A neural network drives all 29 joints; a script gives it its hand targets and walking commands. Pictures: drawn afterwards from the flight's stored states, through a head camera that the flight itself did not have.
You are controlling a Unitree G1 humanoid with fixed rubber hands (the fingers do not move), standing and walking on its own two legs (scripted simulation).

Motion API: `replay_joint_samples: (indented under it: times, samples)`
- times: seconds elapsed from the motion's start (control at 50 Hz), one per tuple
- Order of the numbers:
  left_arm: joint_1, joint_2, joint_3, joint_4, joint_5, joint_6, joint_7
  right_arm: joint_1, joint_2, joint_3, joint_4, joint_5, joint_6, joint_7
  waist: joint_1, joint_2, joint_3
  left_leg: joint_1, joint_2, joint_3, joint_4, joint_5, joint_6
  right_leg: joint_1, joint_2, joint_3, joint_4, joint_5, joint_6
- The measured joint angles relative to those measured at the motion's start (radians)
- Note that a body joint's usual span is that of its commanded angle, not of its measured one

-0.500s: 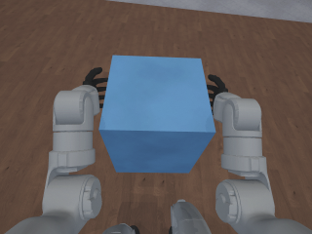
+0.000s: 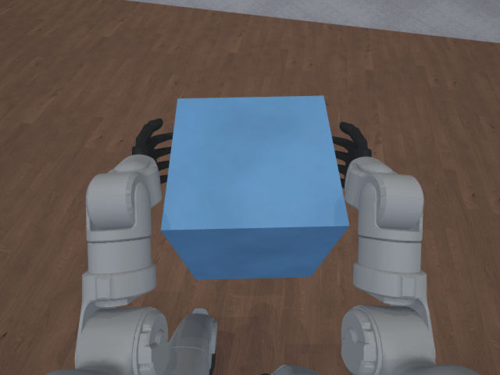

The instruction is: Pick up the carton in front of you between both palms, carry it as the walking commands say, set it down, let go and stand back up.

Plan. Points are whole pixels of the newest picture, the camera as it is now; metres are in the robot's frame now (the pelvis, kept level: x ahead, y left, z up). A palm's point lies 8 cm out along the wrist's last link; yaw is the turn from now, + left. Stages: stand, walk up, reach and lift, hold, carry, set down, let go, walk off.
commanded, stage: carry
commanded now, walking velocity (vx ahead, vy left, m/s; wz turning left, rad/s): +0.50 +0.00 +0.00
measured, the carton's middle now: (252, 198) +0.36 +0.02 +0.01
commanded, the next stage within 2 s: none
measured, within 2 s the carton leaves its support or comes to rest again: neither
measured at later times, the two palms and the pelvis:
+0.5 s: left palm (190, 37) +0.70 +0.16 +0.06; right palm (338, 49) +0.68 -0.14 +0.06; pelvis +0.32 +0.03 -0.04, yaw -1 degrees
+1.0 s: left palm out of the picture +0.98 +0.17 +0.02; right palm out of the picture +1.00 -0.13 +0.01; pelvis +0.63 -0.01 -0.08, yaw +0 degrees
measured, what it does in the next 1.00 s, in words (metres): goes down: left foot 0.04 m lower, then right foot 0.04 m lower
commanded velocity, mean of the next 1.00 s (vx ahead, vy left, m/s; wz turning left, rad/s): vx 0.50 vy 0.00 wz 0.00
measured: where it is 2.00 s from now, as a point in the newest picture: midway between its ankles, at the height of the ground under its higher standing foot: (253, 133)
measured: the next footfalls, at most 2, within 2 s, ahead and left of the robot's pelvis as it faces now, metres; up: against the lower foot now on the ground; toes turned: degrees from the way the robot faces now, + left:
left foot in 0.16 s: +0.28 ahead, +0.07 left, -0.04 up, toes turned +2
right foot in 0.66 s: +0.59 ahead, -0.04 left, -0.08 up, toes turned -2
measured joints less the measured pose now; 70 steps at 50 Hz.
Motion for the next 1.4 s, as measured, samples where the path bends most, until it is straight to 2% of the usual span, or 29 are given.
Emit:
replay_joint_samples:
  times: [0.1, 0.16, 0.18, 0.22, 0.24, 0.28, 0.38, 0.46, 0.58, 0.64, 0.66, 0.7, 0.74, 0.78, 0.86, 0.94, 1.02, 1.12, 1.16, 1.18, 1.22, 1.26, 1.3, 1.4]
  samples:
    - [-0.013, -0.003, -0.001, -0.009, -0.012, -0.019, 0.0, 0.018, 0.014, -0.014, -0.058, -0.012, -0.006, 0.0, 0.023, 0.016, -0.029, 0.057, -0.038, 0.058, -0.39, 0.302, 0.011, 0.115, 0.013, 0.013, 0.022, -0.127, 0.022]
    - [-0.018, 0.014, -0.002, 0.022, -0.022, -0.02, -0.002, 0.01, 0.019, -0.01, -0.028, -0.025, -0.008, 0.001, 0.014, 0.041, -0.072, 0.195, -0.054, 0.111, -0.565, 0.497, 0.041, 0.149, 0.035, 0.009, 0.199, -0.225, 0.036]
    - [-0.03, 0.028, -0.009, 0.046, -0.025, -0.024, -0.005, 0.006, 0.02, -0.009, -0.011, -0.03, -0.014, 0.001, 0.003, 0.024, -0.083, 0.21, -0.067, 0.112, -0.525, 0.411, 0.055, 0.129, 0.023, 0.014, 0.303, -0.248, 0.041]
    - [-0.049, 0.052, -0.012, 0.1, -0.031, -0.033, -0.009, -0.017, 0.017, -0.003, 0.048, -0.039, -0.029, 0.002, -0.022, -0.003, -0.084, 0.191, -0.091, 0.116, -0.4, 0.22, 0.082, 0.031, 0.016, 0.069, 0.551, -0.317, 0.052]
    - [-0.044, 0.056, -0.013, 0.122, -0.031, -0.031, -0.009, -0.019, 0.015, 0.0, 0.079, -0.039, -0.03, 0.002, -0.036, 0.002, -0.084, 0.191, -0.093, 0.117, -0.365, 0.184, 0.1, -0.023, 0.017, 0.087, 0.644, -0.32, 0.052]
    - [-0.028, 0.047, -0.02, 0.148, -0.02, -0.016, -0.009, 0.004, 0.008, 0.005, 0.106, -0.03, -0.017, 0.003, -0.059, 0.017, -0.083, 0.219, -0.091, 0.113, -0.357, 0.165, 0.119, -0.116, 0.002, 0.097, 0.707, -0.273, 0.058]
    - [-0.008, 0.025, -0.037, 0.119, 0.011, 0.009, -0.009, 0.045, -0.009, 0.013, 0.084, 0.007, -0.01, 0.001, -0.094, 0.021, -0.05, 0.323, -0.09, 0.101, -0.414, 0.113, 0.112, -0.294, -0.061, 0.113, 0.544, -0.144, 0.083]
    - [0.004, 0.011, -0.028, 0.057, 0.024, 0.002, -0.008, 0.039, -0.009, 0.01, 0.055, 0.021, -0.03, -0.001, -0.115, 0.016, -0.041, 0.399, -0.092, 0.09, -0.445, 0.06, 0.104, -0.38, -0.078, 0.111, 0.39, 0.016, 0.086]
    - [0.011, 0.005, -0.005, -0.009, 0.032, 0.012, -0.008, 0.009, -0.008, 0.019, 0.052, 0.03, -0.042, -0.002, -0.141, -0.003, -0.086, 0.52, -0.113, 0.071, -0.417, -0.085, 0.085, -0.315, -0.033, 0.05, 0.003, 0.331, 0.062]
    - [-0.009, 0.007, -0.003, 0.036, 0.039, 0.019, -0.009, -0.009, -0.027, 0.024, 0.097, 0.038, -0.034, -0.001, -0.137, -0.016, -0.13, 0.547, -0.13, 0.072, -0.25, -0.196, 0.07, -0.192, -0.005, 0.003, -0.159, 0.461, 0.029]
    - [-0.02, 0.006, -0.004, 0.061, 0.044, 0.018, -0.009, -0.019, -0.041, 0.029, 0.121, 0.043, -0.031, 0.0, -0.129, -0.012, -0.146, 0.527, -0.127, 0.079, -0.14, -0.207, 0.058, -0.159, -0.001, 0.0, -0.148, 0.445, 0.024]
    - [-0.046, 0.006, -0.005, 0.122, 0.055, 0.004, -0.012, -0.047, -0.066, 0.031, 0.179, 0.053, -0.037, 0.002, -0.099, 0.02, -0.152, 0.424, -0.108, 0.049, 0.128, -0.266, 0.022, -0.165, 0.029, 0.001, -0.035, 0.182, -0.011]
    - [-0.045, 0.011, -0.01, 0.176, 0.052, 0.001, -0.012, -0.041, -0.068, 0.033, 0.218, 0.05, -0.031, 0.002, -0.068, 0.022, -0.142, 0.305, -0.098, 0.013, 0.317, -0.275, 0.013, -0.176, 0.04, -0.005, 0.047, 0.133, -0.032]
    - [-0.017, 0.02, -0.016, 0.191, 0.037, 0.016, -0.012, -0.02, -0.053, 0.04, 0.229, 0.035, -0.012, 0.002, -0.047, 0.004, -0.133, 0.206, -0.075, 0.002, 0.346, -0.216, 0.008, -0.149, 0.036, -0.001, 0.053, 0.128, -0.031]
    - [0.014, 0.035, -0.03, 0.164, 0.0, 0.022, -0.007, 0.002, -0.031, 0.041, 0.189, 0.01, 0.009, 0.002, -0.019, -0.003, -0.096, 0.062, -0.012, -0.013, 0.19, -0.112, -0.009, -0.072, 0.032, 0.004, 0.012, 0.088, -0.026]
    - [0.009, 0.03, -0.025, 0.131, -0.013, -0.003, -0.001, 0.012, -0.019, 0.027, 0.127, -0.001, -0.004, 0.002, 0.002, -0.003, -0.073, -0.029, 0.013, -0.012, 0.051, 0.016, -0.014, -0.003, 0.03, 0.016, -0.02, 0.042, -0.02]
    - [-0.003, 0.024, -0.022, 0.094, -0.019, -0.016, 0.0, 0.024, -0.009, 0.015, 0.057, -0.008, -0.009, 0.001, 0.016, 0.001, -0.075, -0.037, -0.001, 0.01, -0.127, 0.171, -0.004, 0.073, 0.035, 0.035, -0.041, -0.02, -0.009]
    - [-0.028, 0.025, -0.025, 0.105, -0.024, -0.022, 0.0, 0.02, -0.007, 0.0, 0.031, -0.014, -0.001, 0.001, 0.029, 0.02, -0.118, 0.088, -0.061, 0.077, -0.459, 0.393, 0.032, 0.169, 0.055, 0.051, 0.019, -0.16, 0.005]
    - [-0.033, 0.039, -0.025, 0.132, -0.029, -0.02, -0.002, 0.006, -0.004, 0.002, 0.065, -0.022, -0.001, 0.001, 0.02, 0.034, -0.143, 0.192, -0.073, 0.11, -0.57, 0.486, 0.049, 0.175, 0.071, 0.046, 0.163, -0.221, 0.019]
    - [-0.042, 0.051, -0.029, 0.153, -0.031, -0.021, -0.006, -0.001, -0.002, 0.004, 0.086, -0.027, -0.005, 0.001, 0.01, 0.023, -0.156, 0.218, -0.082, 0.112, -0.553, 0.42, 0.075, 0.151, 0.063, 0.038, 0.275, -0.229, 0.031]
    - [-0.057, 0.072, -0.026, 0.2, -0.036, -0.03, -0.011, -0.024, 0.0, 0.011, 0.144, -0.036, -0.022, 0.002, -0.025, -0.01, -0.152, 0.191, -0.109, 0.121, -0.427, 0.273, 0.11, 0.041, 0.048, 0.075, 0.556, -0.308, 0.059]
    - [-0.042, 0.07, -0.029, 0.228, -0.031, -0.022, -0.012, -0.016, -0.005, 0.019, 0.187, -0.031, -0.019, 0.002, -0.056, 0.005, -0.148, 0.2, -0.109, 0.115, -0.374, 0.206, 0.114, -0.068, 0.038, 0.09, 0.711, -0.295, 0.059]
    - [-0.026, 0.056, -0.036, 0.233, -0.015, -0.003, -0.012, 0.012, -0.016, 0.028, 0.192, -0.013, -0.006, 0.002, -0.078, 0.014, -0.138, 0.233, -0.109, 0.11, -0.374, 0.175, 0.115, -0.161, 0.005, 0.099, 0.712, -0.248, 0.064]
    - [-0.003, 0.035, -0.039, 0.17, 0.012, 0.016, -0.012, 0.037, -0.032, 0.041, 0.158, 0.029, -0.012, -0.005, -0.113, 0.017, -0.092, 0.317, -0.104, 0.102, -0.405, 0.113, 0.117, -0.334, -0.07, 0.123, 0.524, -0.13, 0.085]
